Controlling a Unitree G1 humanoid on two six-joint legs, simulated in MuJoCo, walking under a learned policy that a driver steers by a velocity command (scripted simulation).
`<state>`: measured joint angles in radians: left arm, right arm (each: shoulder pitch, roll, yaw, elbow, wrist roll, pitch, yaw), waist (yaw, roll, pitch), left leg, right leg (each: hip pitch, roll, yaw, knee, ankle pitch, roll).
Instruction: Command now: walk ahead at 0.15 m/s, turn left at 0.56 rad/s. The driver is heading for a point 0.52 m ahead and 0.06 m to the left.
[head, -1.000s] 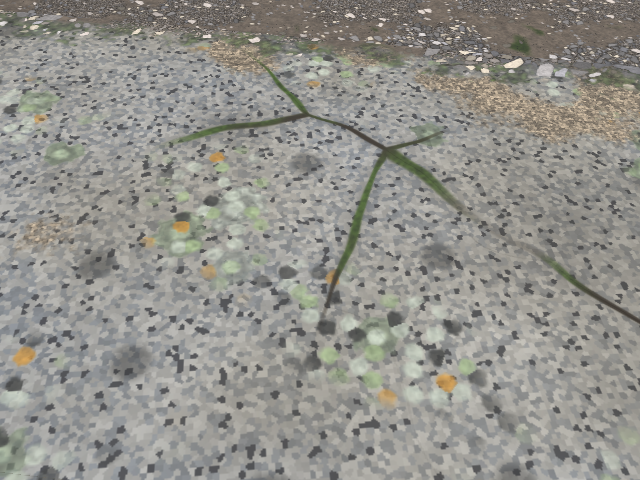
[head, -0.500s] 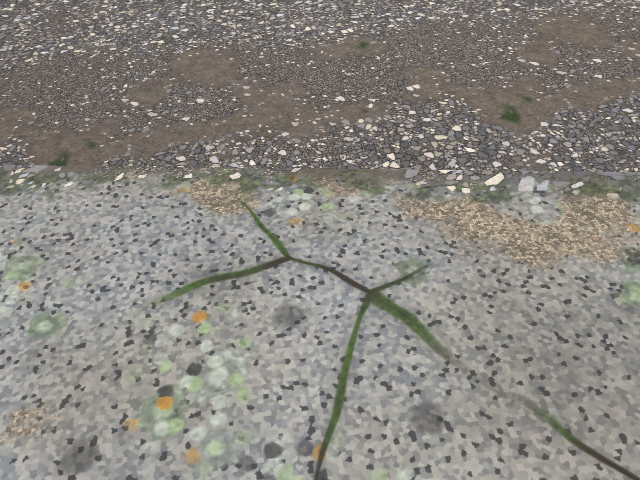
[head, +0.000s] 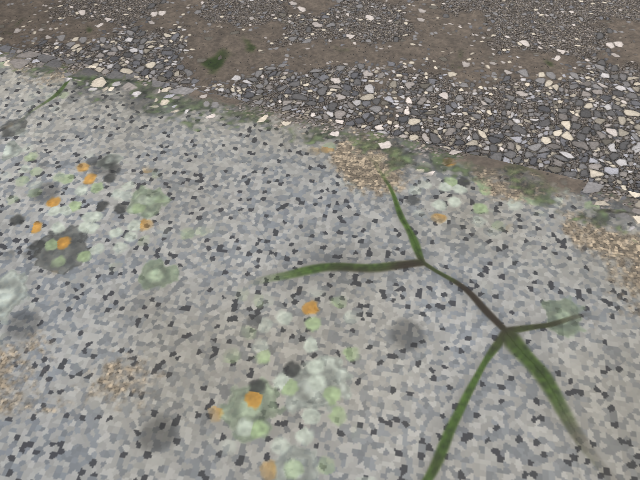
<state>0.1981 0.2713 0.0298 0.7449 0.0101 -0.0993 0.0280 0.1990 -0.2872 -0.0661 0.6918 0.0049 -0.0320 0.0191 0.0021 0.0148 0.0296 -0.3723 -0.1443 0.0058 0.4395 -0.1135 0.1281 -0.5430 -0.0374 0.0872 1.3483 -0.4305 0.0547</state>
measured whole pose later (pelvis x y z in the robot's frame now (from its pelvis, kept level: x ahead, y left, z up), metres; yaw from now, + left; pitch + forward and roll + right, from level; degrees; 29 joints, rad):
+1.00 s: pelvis +0.07 -0.04 +0.00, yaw +25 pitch +2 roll +0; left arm 0.24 0.24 0.05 0.78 -0.01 0.01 0.03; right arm 0.20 -0.19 -0.02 0.68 0.00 0.02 -0.01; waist 0.01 -0.01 -0.06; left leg -0.30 -0.04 -0.01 0.54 -0.28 0.06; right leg -0.26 -0.03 -0.02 0.60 -0.40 0.01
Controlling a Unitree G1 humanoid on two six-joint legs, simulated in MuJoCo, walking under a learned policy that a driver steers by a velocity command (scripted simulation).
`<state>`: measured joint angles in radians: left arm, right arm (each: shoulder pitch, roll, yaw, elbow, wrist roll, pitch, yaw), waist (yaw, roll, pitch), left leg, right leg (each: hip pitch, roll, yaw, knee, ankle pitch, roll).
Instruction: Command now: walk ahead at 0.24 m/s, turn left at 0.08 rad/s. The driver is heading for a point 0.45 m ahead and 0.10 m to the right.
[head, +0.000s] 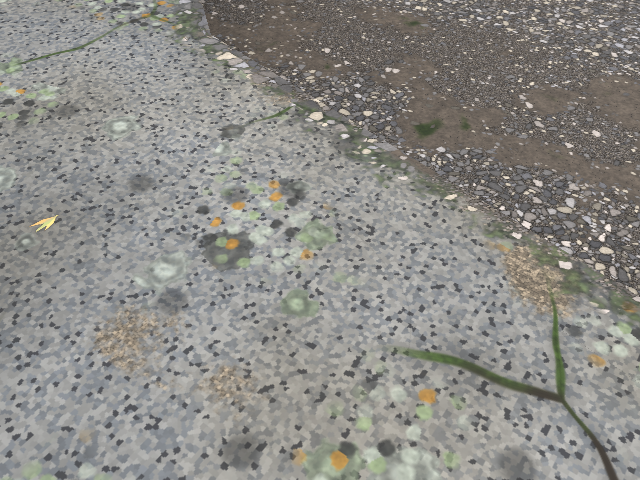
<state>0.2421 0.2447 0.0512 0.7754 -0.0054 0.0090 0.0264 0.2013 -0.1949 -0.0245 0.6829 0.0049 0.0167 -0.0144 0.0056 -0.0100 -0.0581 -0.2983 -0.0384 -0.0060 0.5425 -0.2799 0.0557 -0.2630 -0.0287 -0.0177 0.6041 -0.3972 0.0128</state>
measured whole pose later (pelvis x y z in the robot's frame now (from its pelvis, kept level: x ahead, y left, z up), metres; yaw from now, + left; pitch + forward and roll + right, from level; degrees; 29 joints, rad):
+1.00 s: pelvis +0.39 +0.01 -0.01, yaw -14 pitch +2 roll +1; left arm 0.07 0.24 0.04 0.66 0.02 -0.05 -0.03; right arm 0.30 -0.27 -0.06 0.84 0.01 -0.05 -0.01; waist -0.04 -0.01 0.07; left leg -0.22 0.03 0.06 1.02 -0.61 -0.04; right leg -0.51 0.03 -0.03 0.58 -0.11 -0.09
